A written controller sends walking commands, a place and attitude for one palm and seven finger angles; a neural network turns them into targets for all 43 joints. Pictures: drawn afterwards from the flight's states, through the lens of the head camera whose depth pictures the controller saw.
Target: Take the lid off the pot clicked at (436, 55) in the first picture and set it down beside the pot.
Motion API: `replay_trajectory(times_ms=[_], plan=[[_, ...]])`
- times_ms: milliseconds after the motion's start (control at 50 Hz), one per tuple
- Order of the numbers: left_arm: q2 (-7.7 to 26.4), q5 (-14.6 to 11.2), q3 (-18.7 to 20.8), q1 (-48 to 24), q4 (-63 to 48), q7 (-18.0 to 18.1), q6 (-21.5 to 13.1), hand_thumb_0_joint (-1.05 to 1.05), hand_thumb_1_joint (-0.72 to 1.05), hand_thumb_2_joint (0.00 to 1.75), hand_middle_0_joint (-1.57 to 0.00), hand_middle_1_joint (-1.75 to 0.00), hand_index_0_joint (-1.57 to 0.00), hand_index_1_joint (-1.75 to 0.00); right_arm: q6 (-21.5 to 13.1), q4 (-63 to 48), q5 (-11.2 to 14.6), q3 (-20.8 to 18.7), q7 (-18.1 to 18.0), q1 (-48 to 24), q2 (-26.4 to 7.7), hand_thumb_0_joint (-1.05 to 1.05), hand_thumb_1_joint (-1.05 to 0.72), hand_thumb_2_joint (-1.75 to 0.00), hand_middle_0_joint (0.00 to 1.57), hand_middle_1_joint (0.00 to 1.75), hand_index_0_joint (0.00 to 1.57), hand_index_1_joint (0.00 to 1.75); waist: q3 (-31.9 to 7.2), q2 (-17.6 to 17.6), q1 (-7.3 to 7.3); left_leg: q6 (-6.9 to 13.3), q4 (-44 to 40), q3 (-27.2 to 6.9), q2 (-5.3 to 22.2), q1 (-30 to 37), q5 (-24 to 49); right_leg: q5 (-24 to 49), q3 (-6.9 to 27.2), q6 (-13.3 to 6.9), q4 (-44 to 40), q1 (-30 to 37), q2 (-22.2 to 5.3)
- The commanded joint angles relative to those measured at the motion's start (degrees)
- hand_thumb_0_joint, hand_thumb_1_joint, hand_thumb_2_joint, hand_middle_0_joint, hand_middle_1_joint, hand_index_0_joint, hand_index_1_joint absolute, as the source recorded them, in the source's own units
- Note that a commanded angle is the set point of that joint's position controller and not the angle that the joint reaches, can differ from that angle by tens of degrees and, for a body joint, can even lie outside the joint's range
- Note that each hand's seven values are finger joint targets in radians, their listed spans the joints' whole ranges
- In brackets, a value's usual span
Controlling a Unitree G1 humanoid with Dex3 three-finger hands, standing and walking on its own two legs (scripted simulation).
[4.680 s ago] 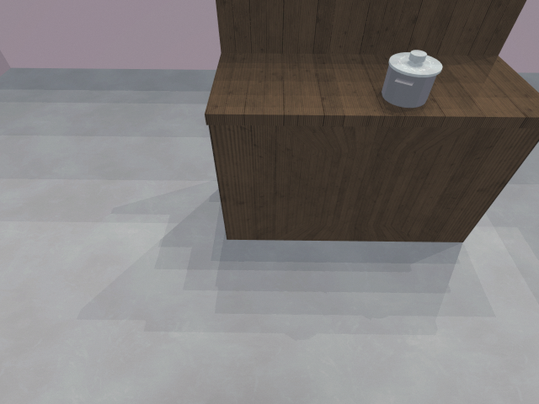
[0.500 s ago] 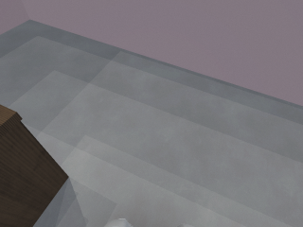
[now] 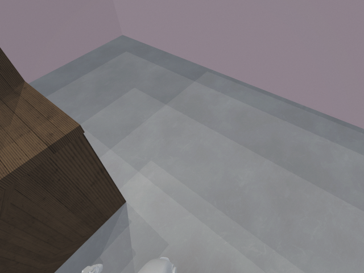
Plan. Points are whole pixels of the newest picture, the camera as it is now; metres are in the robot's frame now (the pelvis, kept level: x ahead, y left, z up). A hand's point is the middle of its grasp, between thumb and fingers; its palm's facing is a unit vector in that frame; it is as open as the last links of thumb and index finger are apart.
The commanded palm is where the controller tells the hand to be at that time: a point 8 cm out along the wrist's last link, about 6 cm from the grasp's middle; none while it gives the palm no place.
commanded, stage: turn to face it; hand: left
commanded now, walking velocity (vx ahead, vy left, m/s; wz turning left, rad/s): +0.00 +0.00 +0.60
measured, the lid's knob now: out of the picture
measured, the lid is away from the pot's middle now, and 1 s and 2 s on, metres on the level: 0.00 0.00 0.00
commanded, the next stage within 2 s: take the last steps up to it in 1.26 s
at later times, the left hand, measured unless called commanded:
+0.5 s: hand out of the picture -0.05 +0.27 -0.18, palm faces +0.37 -0.89 -0.27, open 7.4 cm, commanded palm none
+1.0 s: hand out of the picture -0.03 +0.21 -0.13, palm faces +0.58 -0.75 -0.32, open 7.4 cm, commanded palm none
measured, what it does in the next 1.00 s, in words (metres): steps on the spot, turning left: left foot, then right foot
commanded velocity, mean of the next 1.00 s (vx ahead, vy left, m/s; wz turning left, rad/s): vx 0.00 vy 0.00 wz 0.58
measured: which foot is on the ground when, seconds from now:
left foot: up 0.00-0.34, down 0.36-0.80, up 0.82-1.00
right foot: down 0.00-0.36, up 0.38-0.78, down 0.80-1.00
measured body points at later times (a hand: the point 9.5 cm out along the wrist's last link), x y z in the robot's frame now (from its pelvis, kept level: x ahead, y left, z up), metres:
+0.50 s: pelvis -0.01 +0.04 +0.00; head +0.02 +0.08 +0.44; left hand -0.06 +0.32 -0.16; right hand +0.19 -0.16 -0.12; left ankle -0.04 +0.14 -0.74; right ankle +0.01 -0.12 -0.66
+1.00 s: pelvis +0.01 -0.01 +0.01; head +0.06 -0.04 +0.45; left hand -0.06 +0.25 -0.10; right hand +0.20 -0.20 -0.16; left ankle -0.11 +0.11 -0.63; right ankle +0.06 -0.08 -0.74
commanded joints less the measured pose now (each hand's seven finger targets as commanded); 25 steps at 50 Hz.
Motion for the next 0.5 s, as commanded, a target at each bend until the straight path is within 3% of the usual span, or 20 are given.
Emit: replay_trajectory(times_ms=[0, 100, 220, 260, 280, 300, 320, 340, 360, 380, 400, 440, 480], plan=[[9.7, -0.12, 2.53, -1.91, -4.56, 0.38, -1.77, 0.0, 0.9, 0.9, -0.2, -0.3, -0.2, -0.3, -1.39, -4.18, 0.18, -0.35, 1.03, -0.76, -2.9, 0.0, -0.9, -0.9, 0.2, 0.3, 0.2, 0.3, 1.27, -12.63, -0.42, -1.9, 12.62, 1.83, 4.8, -4.91, 3.26, 16.69, 5.92, -4.73, -13.23, 1.53, -14.31], [11.9, 0.25, 2.94, 5.69, -2.09, 0.38, -1.58, 0.0, 0.9, 0.9, -0.2, -0.3, -0.2, -0.3, -1.06, -5.82, 0.44, 0.55, 1.05, -6.85, -2.63, 0.0, -0.9, -0.9, 0.2, 0.3, 0.2, 0.3, 0.38, -13.91, 3.48, -2.97, 4.04, 4.67, 6.07, -3.67, 0.43, 23.03, 3.57, -6.01, -11.51, 8.03, -16.79], [14.53, 0.71, 3.88, 7.05, -1.43, 0.09, -0.86, 0.0, 0.9, 0.9, -0.2, -0.3, -0.2, -0.3, -2.01, -7.06, 0.87, 1.78, 1.17, -9.75, -1.69, 0.0, -0.9, -0.9, 0.2, 0.3, 0.2, 0.3, -2.4, -17.73, 5.17, -1.47, -12.76, 9.02, 5.25, 5.2, -2.52, 30.26, 0.42, -6.3, -7.12, 9.48, -18.48], [14.89, 0.56, 4.16, 6.6, -1.2, -0.07, -0.61, 0.0, 0.9, 0.9, -0.2, -0.3, -0.2, -0.3, -2.54, -6.6, 0.93, 1.82, 0.93, -7.36, -2.17, 0.0, -0.9, -0.9, 0.2, 0.3, 0.2, 0.3, -4.55, -17.44, 4.16, -0.7, -20.17, 10.52, 4.22, 9.79, 0.62, 32.11, -1.77, -4.81, -3.39, 10.08, -18.09], [15.05, 0.22, 4.3, 6.01, -1.16, -0.19, -0.5, 0.0, 0.9, 0.9, -0.2, -0.3, -0.2, -0.3, -2.84, -6.09, 0.82, 1.58, 0.83, -5.07, -3.12, 0.0, -0.9, -0.9, 0.2, 0.3, 0.2, 0.3, -6.12, -16.16, 2.73, -0.27, -26.34, 10.55, 4.14, 14.16, 5.61, 30.6, -3.88, -3.07, 0.32, 9.18, -17.49], [14.29, -0.27, 4.18, 5.55, -1.19, -0.32, -0.25, 0.0, 0.9, 0.9, -0.2, -0.3, -0.2, -0.3, -3.34, -5.19, 0.72, 0.99, 0.88, -0.99, -5.57, 0.0, -0.9, -0.9, 0.2, 0.3, 0.2, 0.3, -8.8, -10.1, 0.36, 0.58, -34.54, 7.8, 5.25, 23.55, 14.27, 26.02, -5.54, -0.37, 9.1, 4.05, -16.32], [10.91, -0.82, 3.82, 5.36, -3.2, -0.79, -0.06, 0.0, 0.9, 0.9, -0.2, -0.3, -0.2, -0.3, -3.97, -4.79, 0.37, -0.71, 0.4, 3.12, -12.57, 0.0, -0.9, -0.9, 0.2, 0.3, 0.2, 0.3, -11.88, 7.33, -2.21, 6.53, -36.68, -10.58, 18.95, 35.8, 32.44, 0.52, -7.5, 4.41, 22.49, -12.15, -8.85], [8.09, -0.59, 2.51, 1.32, -5.55, -0.73, 0.17, 0.0, 0.9, 0.9, -0.2, -0.3, -0.2, -0.3, -3.81, -3.67, 1.14, -1.64, -0.19, 7.15, -16.55, 0.0, -0.9, -0.9, 0.2, 0.3, 0.2, 0.3, -12.19, 14.99, -4.2, 13.38, -35.84, -21.07, 28.14, 37.62, 57.51, -22.0, -2.21, 6.59, 31.7, -22.28, -4.13], [9.85, -0.28, 2.75, 0.06, -5.59, -0.43, 0.67, 0.0, 0.9, 0.9, -0.2, -0.3, -0.2, -0.3, -3.42, -2.86, 0.99, -1.18, -0.33, 7.79, -15.42, 0.0, -0.9, -0.9, 0.2, 0.3, 0.2, 0.3, -11.69, 7.65, -3.74, 15.59, -34.04, -15.72, 28.4, 35.59, 55.34, -19.37, 1.91, 5.38, 36.28, -21.8, -5.59], [9.12, -0.1, 2.87, -1.16, -4.98, -0.46, 0.82, 0.0, 0.9, 0.9, -0.2, -0.3, -0.2, -0.3, -3.73, -3.35, 0.71, -0.66, -0.83, 5.3, -12.81, 0.0, -0.9, -0.9, 0.2, 0.3, 0.2, 0.3, -9.27, 5.92, -3.02, 14.3, -35.26, -14.43, 24.33, 32.48, 50.08, -14.82, 2.61, 5.53, 37.58, -22.96, -5.57], [8.94, -0.3, 3.02, -1.06, -3.88, -0.66, 0.73, 0.0, 0.9, 0.9, -0.2, -0.3, -0.2, -0.3, -3.77, -3.85, 0.63, -0.24, -1.33, 1.81, -11.9, 0.0, -0.9, -0.9, 0.2, 0.3, 0.2, 0.3, -8.24, 7.99, -1.56, 13.2, -35.16, -12.43, 21.42, 30.15, 45.55, -11.22, 3.69, 6.0, 38.41, -22.75, -5.37], [9.87, -0.33, 3.32, 0.72, -2.3, -1.02, 0.86, 0.0, 0.9, 0.9, -0.2, -0.3, -0.2, -0.3, -3.79, -5.43, 0.53, 0.78, -1.3, -3.45, -9.3, 0.0, -0.9, -0.9, 0.2, 0.3, 0.2, 0.3, -4.26, 7.65, 0.87, 10.71, -36.34, -7.73, 16.55, 24.3, 41.01, -5.79, 4.25, 6.06, 37.79, -19.86, -4.63], [9.9, -0.34, 3.19, 1.75, -1.86, -1.14, 0.93, 0.0, 0.9, 0.9, -0.2, -0.3, -0.2, -0.3, -4.0, -5.5, 0.65, 0.93, -1.25, -3.44, -8.84, 0.0, -0.9, -0.9, 0.2, 0.3, 0.2, 0.3, -4.62, 6.2, 1.23, 10.22, -36.8, -7.06, 14.66, 23.95, 39.46, -3.96, 4.05, 6.38, 35.17, -18.26, -3.28]])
